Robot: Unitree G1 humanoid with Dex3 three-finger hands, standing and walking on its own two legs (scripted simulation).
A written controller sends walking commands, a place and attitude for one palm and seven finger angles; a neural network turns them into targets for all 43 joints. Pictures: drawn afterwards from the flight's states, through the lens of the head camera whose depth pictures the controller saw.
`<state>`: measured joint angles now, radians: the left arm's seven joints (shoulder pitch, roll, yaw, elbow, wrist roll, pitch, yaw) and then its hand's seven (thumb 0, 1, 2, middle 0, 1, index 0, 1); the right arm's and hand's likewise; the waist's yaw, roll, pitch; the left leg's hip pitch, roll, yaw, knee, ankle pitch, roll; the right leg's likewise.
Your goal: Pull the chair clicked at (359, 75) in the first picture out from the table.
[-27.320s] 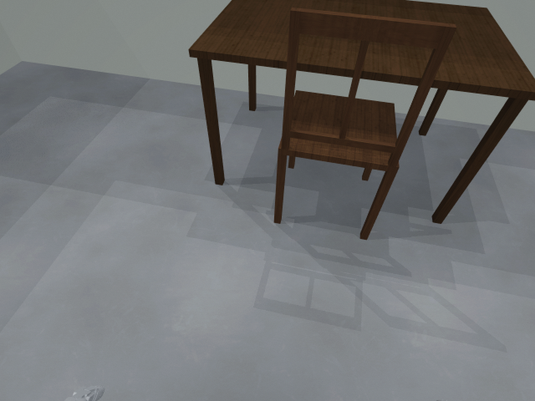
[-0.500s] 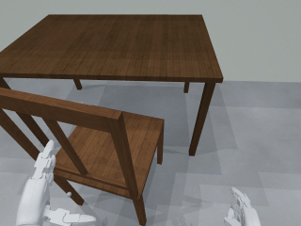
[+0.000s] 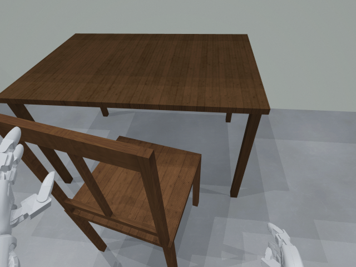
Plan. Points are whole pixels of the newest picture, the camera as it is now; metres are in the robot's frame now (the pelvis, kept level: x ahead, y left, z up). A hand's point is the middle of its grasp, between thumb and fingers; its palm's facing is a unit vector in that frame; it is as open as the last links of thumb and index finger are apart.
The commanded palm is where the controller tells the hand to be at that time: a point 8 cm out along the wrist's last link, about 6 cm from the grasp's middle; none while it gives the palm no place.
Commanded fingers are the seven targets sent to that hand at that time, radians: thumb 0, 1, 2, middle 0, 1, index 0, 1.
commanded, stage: draw the hand back to the body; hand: left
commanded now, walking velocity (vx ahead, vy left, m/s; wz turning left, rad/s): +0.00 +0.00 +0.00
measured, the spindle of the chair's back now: (93, 188) +0.32 +0.30 -0.06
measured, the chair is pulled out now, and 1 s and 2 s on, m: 0.25 0.25 0.25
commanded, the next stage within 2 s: step back with the hand held close in 0.40 s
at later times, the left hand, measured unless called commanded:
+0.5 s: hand (29, 188) +0.18 +0.27 +0.17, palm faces +0.50 -0.78 -0.38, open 7.4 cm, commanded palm +0.14 +0.31 +0.18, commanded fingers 0.00 0.90 0.90 -0.20 -0.30 -0.20 -0.30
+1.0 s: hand (24, 206) +0.16 +0.27 +0.17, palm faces +0.42 -0.76 -0.50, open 7.4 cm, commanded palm +0.10 +0.31 +0.18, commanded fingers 0.00 0.90 0.90 -0.20 -0.30 -0.20 -0.30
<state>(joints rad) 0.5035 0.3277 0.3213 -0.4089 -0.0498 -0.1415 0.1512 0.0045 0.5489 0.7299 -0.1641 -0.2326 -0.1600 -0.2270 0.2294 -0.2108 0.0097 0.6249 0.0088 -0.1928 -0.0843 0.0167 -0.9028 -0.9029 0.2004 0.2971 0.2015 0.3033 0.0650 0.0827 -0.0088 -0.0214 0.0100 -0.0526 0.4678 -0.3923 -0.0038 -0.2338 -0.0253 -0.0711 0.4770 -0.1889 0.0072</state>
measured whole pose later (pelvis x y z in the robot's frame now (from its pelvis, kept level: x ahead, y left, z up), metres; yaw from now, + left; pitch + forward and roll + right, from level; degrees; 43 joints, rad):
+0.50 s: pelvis +0.00 +0.01 +0.00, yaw -1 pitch -4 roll -1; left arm 0.47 0.32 0.36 -0.39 -0.05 -0.16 0.15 0.01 0.89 0.90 -0.21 -0.30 -0.21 -0.30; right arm 0.22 -0.20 0.00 0.66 0.00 -0.17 -0.07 0.02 -0.90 -0.90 0.20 0.30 0.20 0.30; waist 0.06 0.07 0.01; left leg 0.02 0.00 -0.04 0.42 -0.36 0.01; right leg -0.19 -0.03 -0.05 0.42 -0.15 0.02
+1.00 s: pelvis -0.04 +0.01 +0.00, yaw +0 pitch +0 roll +0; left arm 0.56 0.41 0.44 -0.52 -0.04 -0.20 0.15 0.01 0.89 0.90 -0.22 -0.30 -0.21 -0.30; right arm 0.20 -0.21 -0.01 0.57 0.00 -0.02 -0.08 0.02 -0.90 -0.90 0.20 0.30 0.20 0.30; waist 0.01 -0.01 0.05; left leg -0.19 -0.03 -0.03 0.55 -0.36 0.01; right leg -0.38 -0.06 -0.05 0.50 -0.11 0.02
